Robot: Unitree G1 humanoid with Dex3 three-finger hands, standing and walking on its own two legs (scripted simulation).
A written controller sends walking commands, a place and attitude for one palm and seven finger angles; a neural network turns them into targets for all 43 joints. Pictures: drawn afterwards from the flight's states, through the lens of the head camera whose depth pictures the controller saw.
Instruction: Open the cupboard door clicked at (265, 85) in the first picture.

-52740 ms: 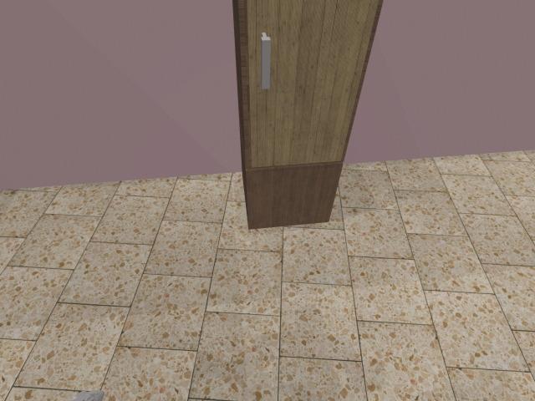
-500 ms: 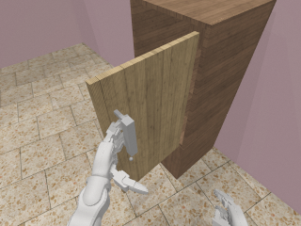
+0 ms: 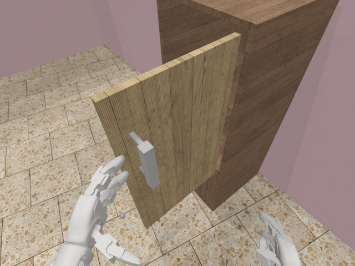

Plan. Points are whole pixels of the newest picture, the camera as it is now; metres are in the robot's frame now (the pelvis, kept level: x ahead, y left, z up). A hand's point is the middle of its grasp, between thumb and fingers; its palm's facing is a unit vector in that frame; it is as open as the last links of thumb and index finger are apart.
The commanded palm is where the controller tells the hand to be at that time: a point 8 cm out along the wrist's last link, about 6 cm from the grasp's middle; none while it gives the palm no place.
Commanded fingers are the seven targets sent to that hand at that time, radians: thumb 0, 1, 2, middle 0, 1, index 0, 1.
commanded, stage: slide the hand sideways off the handle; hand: left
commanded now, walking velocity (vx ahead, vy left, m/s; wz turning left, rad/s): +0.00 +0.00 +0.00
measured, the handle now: (144, 160) +0.31 +0.10 +0.09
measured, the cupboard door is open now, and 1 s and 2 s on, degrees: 93 93 93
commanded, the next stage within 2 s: draw the hand back to the body in 0.20 s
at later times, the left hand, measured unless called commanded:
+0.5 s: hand (97, 221) +0.18 +0.16 +0.10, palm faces -0.01 -1.00 -0.08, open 16.3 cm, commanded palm +0.15 +0.22 +0.11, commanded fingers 0.00 -0.50 0.30 -0.15 -0.30 -0.15 -0.30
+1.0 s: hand (46, 216) +0.17 +0.23 +0.13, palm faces +0.26 -0.92 -0.30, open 15.0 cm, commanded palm +0.13 +0.28 +0.15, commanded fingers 0.00 0.06 0.54 -0.17 -0.30 -0.17 -0.30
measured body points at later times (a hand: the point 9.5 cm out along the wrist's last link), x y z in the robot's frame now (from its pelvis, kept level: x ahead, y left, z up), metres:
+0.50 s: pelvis -0.01 +0.00 +0.00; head +0.00 -0.02 +0.45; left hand +0.17 +0.21 +0.11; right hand +0.18 -0.22 -0.07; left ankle -0.01 +0.11 -0.71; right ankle +0.00 -0.09 -0.71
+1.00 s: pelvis -0.01 +0.02 +0.02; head -0.02 +0.01 +0.47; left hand +0.15 +0.28 +0.15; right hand +0.19 -0.19 -0.04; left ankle -0.01 +0.11 -0.71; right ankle +0.00 -0.08 -0.71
